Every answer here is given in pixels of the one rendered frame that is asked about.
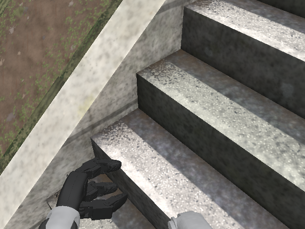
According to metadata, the left robot hand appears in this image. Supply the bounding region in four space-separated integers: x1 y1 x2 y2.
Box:
55 157 128 220

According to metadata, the robot left forearm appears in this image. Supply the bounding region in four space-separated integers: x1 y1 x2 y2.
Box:
38 205 80 229

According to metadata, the robot right thigh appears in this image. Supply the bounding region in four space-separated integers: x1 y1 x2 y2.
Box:
168 211 213 229

